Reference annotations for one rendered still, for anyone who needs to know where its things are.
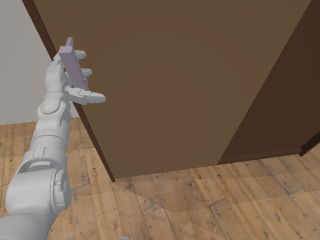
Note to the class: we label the wardrobe door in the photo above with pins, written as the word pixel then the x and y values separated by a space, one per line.
pixel 285 113
pixel 178 75

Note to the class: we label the handle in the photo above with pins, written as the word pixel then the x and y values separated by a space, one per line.
pixel 72 65

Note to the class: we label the robot left forearm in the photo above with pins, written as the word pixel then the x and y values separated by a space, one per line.
pixel 50 138

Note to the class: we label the robot left hand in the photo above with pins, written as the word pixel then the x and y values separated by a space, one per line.
pixel 57 80

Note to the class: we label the robot left upper arm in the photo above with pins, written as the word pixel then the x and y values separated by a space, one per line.
pixel 34 201

